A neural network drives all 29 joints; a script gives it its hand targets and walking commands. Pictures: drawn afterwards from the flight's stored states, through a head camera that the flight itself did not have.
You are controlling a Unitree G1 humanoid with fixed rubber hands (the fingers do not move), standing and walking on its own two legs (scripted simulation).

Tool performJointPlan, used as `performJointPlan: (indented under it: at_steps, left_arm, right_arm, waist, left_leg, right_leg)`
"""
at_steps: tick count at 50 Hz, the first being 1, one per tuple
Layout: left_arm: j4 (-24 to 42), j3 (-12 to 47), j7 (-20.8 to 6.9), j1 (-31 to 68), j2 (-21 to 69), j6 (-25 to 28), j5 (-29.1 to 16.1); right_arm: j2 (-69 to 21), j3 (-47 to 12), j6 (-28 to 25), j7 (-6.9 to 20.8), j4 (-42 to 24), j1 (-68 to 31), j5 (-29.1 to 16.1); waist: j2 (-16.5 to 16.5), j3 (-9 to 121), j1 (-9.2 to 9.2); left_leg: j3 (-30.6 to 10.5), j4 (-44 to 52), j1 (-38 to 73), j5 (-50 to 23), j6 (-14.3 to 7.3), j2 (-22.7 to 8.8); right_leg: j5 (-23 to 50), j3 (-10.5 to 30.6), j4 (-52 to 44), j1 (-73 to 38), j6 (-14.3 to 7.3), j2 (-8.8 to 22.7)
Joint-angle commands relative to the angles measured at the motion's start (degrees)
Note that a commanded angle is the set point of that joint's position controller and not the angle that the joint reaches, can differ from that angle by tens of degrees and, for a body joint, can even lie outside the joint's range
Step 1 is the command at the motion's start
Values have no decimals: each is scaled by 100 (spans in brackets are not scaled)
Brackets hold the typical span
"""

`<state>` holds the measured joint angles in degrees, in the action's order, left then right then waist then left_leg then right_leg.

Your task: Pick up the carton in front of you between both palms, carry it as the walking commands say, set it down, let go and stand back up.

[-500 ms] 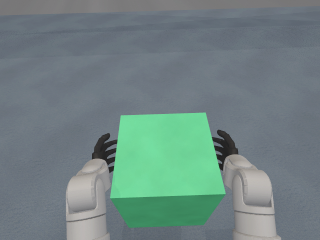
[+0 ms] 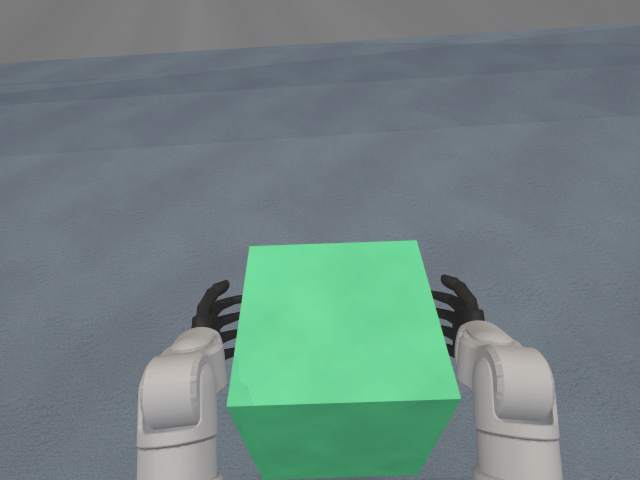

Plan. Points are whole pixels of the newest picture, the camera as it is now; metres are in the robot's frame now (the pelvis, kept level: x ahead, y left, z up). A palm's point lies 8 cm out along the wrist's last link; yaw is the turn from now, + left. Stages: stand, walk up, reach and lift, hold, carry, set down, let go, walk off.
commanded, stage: carry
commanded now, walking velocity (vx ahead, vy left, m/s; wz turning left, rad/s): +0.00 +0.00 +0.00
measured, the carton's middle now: (336, 364) +0.27 +0.00 +0.01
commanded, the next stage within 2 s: hold in 1.96 s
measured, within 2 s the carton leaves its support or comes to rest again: neither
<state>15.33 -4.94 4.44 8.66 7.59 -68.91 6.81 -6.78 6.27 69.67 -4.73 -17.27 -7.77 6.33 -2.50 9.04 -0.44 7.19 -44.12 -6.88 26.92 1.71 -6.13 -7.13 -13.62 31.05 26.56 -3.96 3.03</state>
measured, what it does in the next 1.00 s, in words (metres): walks ahead: left foot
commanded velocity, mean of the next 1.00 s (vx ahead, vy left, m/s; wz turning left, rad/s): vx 0.00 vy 0.00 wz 0.00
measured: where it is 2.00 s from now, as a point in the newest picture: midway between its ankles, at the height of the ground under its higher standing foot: outside the picture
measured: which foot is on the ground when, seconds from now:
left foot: up 0.00-0.30, down 0.32-1.00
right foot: down 0.00-1.00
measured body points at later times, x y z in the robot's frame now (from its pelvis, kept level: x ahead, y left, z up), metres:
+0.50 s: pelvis +0.20 +0.03 +0.01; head +0.18 +0.04 +0.46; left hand +0.48 +0.17 +0.09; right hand +0.47 -0.13 +0.10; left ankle +0.25 +0.11 -0.72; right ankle +0.10 -0.10 -0.72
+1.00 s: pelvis +0.19 +0.01 +0.01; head +0.16 +0.02 +0.45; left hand +0.46 +0.15 +0.07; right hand +0.45 -0.15 +0.07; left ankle +0.25 +0.11 -0.72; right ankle +0.10 -0.10 -0.72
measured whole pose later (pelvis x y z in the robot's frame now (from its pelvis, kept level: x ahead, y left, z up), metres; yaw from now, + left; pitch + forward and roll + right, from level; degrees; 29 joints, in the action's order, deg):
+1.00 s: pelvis +0.19 +0.01 +0.01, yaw -3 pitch +2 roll +0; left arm 11.7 -4.9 3.2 5.4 7.3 -63.2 8.8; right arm -7.3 5.0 62.7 -3.1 -11.2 -5.5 8.4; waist 0.5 7.7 0.1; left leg 12.1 -32.6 -22.5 11.9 -2.1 -4.5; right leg -23.9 -7.6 31.4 9.2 1.6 4.1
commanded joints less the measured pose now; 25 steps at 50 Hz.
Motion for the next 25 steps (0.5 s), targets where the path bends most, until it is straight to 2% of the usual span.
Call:
performJointPlan:
  at_steps: [1,2,3,4,5,7,9,11,12,14,15,16,17,18,19,21,23,25]
  left_arm:
    - [368,3819,-1398,2280,5085,-11,-2310]
    - [473,3893,-1416,2378,5278,37,-2373]
    - [618,3961,-1434,2516,5423,94,-2420]
    - [713,4019,-1453,2599,5517,143,-2467]
    - [799,4030,-1466,2656,5533,173,-2501]
    - [926,4052,-1504,2511,5464,191,-2561]
    - [1041,4047,-1529,2374,5323,187,-2570]
    - [1101,4002,-1518,2213,5145,149,-2514]
    - [1088,3973,-1503,2134,5068,118,-2464]
    - [1011,3927,-1471,2078,4942,44,-2365]
    - [950,3907,-1459,2081,4861,2,-2300]
    - [838,3882,-1446,2096,4775,-38,-2229]
    - [744,3859,-1427,2118,4697,-90,-2181]
    - [740,3915,-1399,2215,4660,-173,-2203]
    - [748,3933,-1396,2321,4639,-231,-2224]
    - [612,4005,-1419,2546,4848,-245,-2288]
    - [607,4056,-1446,2758,5046,-191,-2359]
    - [693,4078,-1454,2895,5167,-131,-2417]
  right_arm:
    - [-5089,-4151,22,1445,-367,-2744,-2361]
    - [-5260,-4154,-50,1454,-392,-2741,-2379]
    - [-5393,-4190,-119,1452,-405,-2714,-2369]
    - [-5461,-4228,-182,1437,-471,-2708,-2343]
    - [-5603,-4250,-221,1413,-482,-2704,-2327]
    - [-5617,-4256,-289,1346,-565,-2494,-2245]
    - [-5523,-4280,-303,1280,-720,-2365,-2186]
    - [-5347,-4287,-251,1249,-927,-2373,-2189]
    - [-5257,-4273,-203,1253,-962,-2353,-2191]
    - [-5105,-4227,-100,1294,-911,-2288,-2192]
    - [-5009,-4202,-47,1325,-849,-2269,-2200]
    - [-4904,-4157,14,1360,-768,-2287,-2210]
    - [-4749,-4059,73,1391,-679,-2357,-2189]
    - [-4720,-3941,86,1428,-408,-2310,-2134]
    - [-4813,-3884,66,1454,-177,-2168,-2135]
    - [-5069,-3809,47,1481,22,-2186,-2144]
    - [-5276,-3826,-2,1493,9,-2371,-2176]
    - [-5381,-3884,-51,1483,-138,-2570,-2230]
  waist:
    - [1510,1367,-100]
    - [955,1438,-86]
    - [575,1376,-56]
    - [640,1369,-28]
    - [844,1379,-18]
    - [1018,1369,-5]
    - [1183,1309,-5]
    - [1313,1287,-46]
    - [1300,1281,-62]
    - [1087,1191,-16]
    - [873,1072,3]
    - [701,1067,18]
    - [60,1163,-17]
    - [-492,1370,-6]
    - [-783,1381,22]
    - [-632,1314,19]
    - [-436,1275,35]
    - [-227,1389,43]
  left_leg:
    - [-487,-3020,-3452,139,-142,321]
    - [-608,-2936,-3339,-42,-204,136]
    - [-673,-2439,-3132,-354,-219,-28]
    - [-599,-1832,-2818,-587,-204,-88]
    - [-410,-1383,-2528,-668,-170,11]
    - [-184,-548,-2168,-755,-70,178]
    - [21,383,-1883,-1187,-39,302]
    - [149,924,-1661,-1800,-35,386]
    - [187,1167,-1512,-2108,-37,380]
    - [349,2027,-911,-3056,-31,367]
    - [364,2518,-540,-3609,-9,300]
    - [145,2481,53,-4077,-31,-41]
    - [-507,2009,688,-6096,-179,-774]
    - [-882,1827,1208,-6708,-643,-1173]
    - [-1142,2036,923,-5970,-825,-1268]
    - [-977,2166,544,-5131,-725,-1005]
    - [-594,1927,426,-5091,-522,-703]
    - [-423,1648,461,-5444,-477,-566]
  right_leg:
    - [1820,3395,-1457,-4001,-907,2098]
    - [2682,2820,-1267,-3729,-774,1998]
    - [2778,2323,-1329,-3349,-544,1861]
    - [2588,1846,-1454,-3024,-311,1691]
    - [2565,1503,-1518,-2798,-229,1554]
    - [2651,1030,-1564,-2591,-262,1398]
    - [2999,602,-1436,-2547,-235,1210]
    - [3197,456,-1322,-2566,-180,1178]
    - [3052,409,-1226,-2555,-131,1137]
    - [2343,224,-803,-2337,71,928]
    - [1818,230,-561,-2146,235,801]
    - [1151,314,-344,-1708,371,775]
    - [-99,344,82,-1150,570,558]
    - [-1110,635,9,-803,694,398]
    - [-1523,695,-31,-902,717,379]
    - [-1395,760,-473,-1274,730,376]
    - [-629,779,-654,-1511,751,467]
    - [14,761,-471,-1613,749,482]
